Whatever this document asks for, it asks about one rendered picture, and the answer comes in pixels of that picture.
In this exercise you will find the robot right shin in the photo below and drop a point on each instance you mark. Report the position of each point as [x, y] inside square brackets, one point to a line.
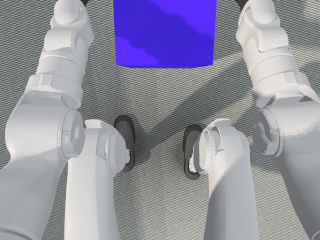
[220, 122]

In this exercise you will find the left robot upper arm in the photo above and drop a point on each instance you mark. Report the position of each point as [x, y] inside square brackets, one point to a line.
[40, 139]

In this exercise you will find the robot left shin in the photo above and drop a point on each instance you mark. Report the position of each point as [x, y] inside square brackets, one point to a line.
[96, 123]

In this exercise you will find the robot right hand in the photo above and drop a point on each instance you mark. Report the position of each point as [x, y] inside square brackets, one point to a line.
[241, 3]

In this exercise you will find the robot right forearm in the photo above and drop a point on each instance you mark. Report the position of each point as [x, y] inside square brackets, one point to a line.
[269, 59]

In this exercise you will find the robot shin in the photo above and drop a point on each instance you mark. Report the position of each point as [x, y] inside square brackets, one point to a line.
[220, 122]
[96, 123]

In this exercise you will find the right robot upper arm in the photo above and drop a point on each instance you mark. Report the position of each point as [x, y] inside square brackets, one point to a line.
[290, 134]

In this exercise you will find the robot left forearm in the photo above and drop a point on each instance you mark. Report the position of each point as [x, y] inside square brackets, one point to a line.
[62, 63]

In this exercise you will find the carton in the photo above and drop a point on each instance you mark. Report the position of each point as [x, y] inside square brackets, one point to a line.
[164, 34]

